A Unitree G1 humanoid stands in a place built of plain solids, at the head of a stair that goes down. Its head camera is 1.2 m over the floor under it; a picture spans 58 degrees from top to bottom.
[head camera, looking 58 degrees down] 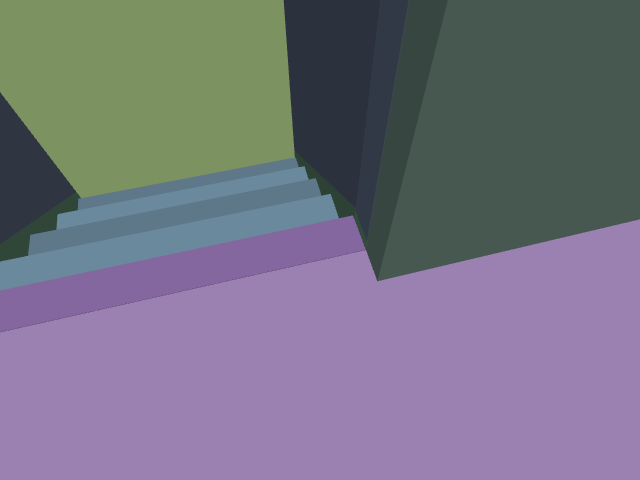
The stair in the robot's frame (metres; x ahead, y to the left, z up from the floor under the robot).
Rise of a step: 0.20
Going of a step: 0.26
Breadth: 1.30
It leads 14 degrees to the left of straight ahead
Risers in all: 5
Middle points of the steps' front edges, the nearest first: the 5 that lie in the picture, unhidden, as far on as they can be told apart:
0.69 0.52 0.00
0.94 0.58 -0.20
1.20 0.65 -0.41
1.45 0.72 -0.61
1.71 0.78 -0.81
